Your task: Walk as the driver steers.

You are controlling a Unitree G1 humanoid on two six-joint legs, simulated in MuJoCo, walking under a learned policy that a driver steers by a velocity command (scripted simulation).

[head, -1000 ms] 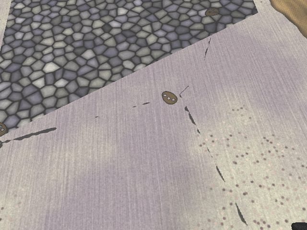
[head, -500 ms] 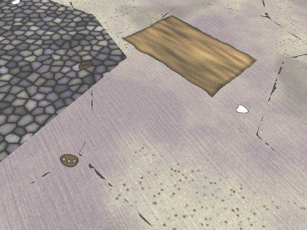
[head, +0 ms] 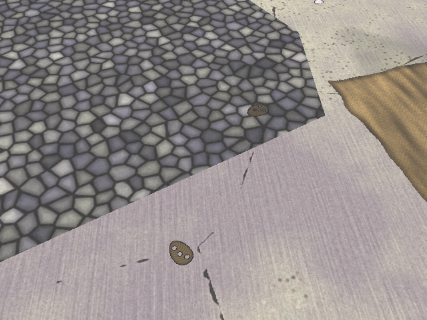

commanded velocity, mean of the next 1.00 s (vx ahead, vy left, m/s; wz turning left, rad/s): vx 0.99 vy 0.00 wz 0.74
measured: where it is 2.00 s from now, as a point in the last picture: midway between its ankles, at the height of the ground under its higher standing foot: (99, 140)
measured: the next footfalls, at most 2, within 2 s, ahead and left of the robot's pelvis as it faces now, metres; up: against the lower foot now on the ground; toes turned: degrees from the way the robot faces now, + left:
left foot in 0.20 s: +0.36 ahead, +0.09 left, +0.00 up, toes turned +14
right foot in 0.64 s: +0.81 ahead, +0.07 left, +0.00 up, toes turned +44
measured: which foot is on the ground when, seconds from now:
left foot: up 0.00-0.18, down 0.20-0.62, up 0.64-1.00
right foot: down 0.00-0.20, up 0.22-0.62, down 0.64-1.00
